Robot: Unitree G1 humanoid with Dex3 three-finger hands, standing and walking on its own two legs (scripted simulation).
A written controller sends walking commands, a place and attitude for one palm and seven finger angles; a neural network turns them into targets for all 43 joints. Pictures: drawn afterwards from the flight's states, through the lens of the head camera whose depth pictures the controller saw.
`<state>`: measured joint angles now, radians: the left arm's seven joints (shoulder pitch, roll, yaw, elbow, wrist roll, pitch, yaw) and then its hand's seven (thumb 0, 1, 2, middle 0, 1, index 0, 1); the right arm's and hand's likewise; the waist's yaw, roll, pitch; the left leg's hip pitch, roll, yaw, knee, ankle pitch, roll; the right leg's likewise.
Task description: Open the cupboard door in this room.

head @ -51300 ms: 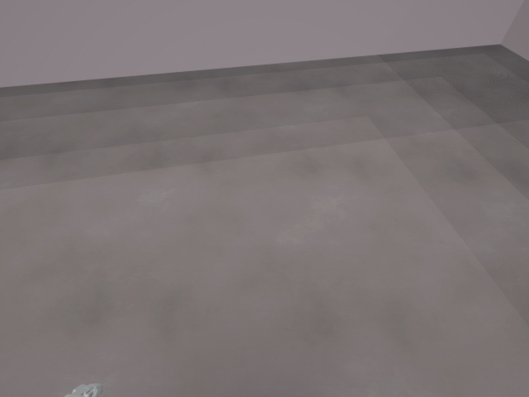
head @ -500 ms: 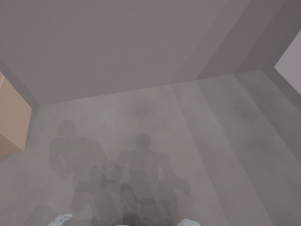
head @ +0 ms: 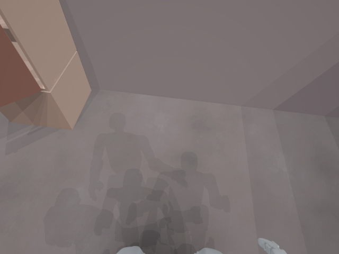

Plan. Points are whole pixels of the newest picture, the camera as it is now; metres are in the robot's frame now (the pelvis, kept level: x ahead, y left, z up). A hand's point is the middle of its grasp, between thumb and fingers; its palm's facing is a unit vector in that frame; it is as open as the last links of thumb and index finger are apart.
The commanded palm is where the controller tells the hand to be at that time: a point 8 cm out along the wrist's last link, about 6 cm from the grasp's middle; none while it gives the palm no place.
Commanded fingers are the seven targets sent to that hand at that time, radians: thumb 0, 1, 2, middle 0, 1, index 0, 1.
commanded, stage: turn to face it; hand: left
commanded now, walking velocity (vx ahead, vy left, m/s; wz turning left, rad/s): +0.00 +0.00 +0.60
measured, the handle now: out of the picture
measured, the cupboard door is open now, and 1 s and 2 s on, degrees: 45 45 45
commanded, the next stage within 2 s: take the last steps up to it in 1.06 s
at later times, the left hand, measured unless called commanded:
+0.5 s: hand out of the picture +0.01 +0.16 -0.14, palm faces +0.31 -0.92 -0.24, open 7.4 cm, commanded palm none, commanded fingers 0.00 0.90 0.90 -0.20 -0.30 -0.20 -0.30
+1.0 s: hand out of the picture -0.01 +0.17 -0.14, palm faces +0.51 -0.81 -0.30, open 7.4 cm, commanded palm none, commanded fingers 0.00 0.90 0.90 -0.20 -0.30 -0.20 -0.30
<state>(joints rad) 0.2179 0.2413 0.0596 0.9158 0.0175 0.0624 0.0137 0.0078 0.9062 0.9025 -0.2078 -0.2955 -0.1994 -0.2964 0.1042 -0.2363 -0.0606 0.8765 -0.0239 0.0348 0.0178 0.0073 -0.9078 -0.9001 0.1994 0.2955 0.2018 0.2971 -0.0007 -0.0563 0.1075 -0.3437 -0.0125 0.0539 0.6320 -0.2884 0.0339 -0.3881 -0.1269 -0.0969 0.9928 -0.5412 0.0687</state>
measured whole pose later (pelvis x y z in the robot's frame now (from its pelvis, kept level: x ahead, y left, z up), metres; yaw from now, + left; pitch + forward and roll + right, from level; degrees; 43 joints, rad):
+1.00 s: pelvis +0.02 -0.06 +0.01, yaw +32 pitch +0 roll +1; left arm 0.18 0.22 0.05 0.90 0.02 0.02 0.02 0.01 0.91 0.90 -0.20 -0.29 -0.19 -0.30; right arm 0.19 -0.22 -0.06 0.95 -0.02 0.06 0.00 0.01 -0.90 -0.90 0.20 0.30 0.21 0.30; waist -0.01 0.04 0.07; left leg -0.39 -0.04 -0.07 0.72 -0.40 -0.02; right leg -0.27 -0.04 -0.05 0.59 -0.32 0.00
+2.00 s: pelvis +0.14 +0.11 +0.02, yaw +46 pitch +1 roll +1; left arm 0.39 0.15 0.04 1.12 0.03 -0.05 0.00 0.01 0.92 0.90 -0.21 -0.30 -0.20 -0.30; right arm 0.15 -0.21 -0.05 1.00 -0.02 0.00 0.04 0.01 -0.91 -0.90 0.20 0.30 0.20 0.30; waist 0.05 -0.03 0.06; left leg -0.44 0.06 0.10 0.59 -0.20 -0.02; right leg -0.04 -0.14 -0.17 0.38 -0.34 0.07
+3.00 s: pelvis +0.33 +0.43 +0.01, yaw +41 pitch +1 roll +0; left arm 0.26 0.17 0.04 1.08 0.01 0.03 0.02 0.01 0.92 0.90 -0.20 -0.29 -0.19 -0.30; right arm 0.16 -0.15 -0.01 1.03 -0.03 -0.02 -0.05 0.00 -0.93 -0.90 0.20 0.30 0.20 0.30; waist 0.02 -0.04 0.06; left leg -0.30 0.01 0.14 0.48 -0.19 0.06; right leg -0.39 -0.06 -0.04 0.88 -0.45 0.02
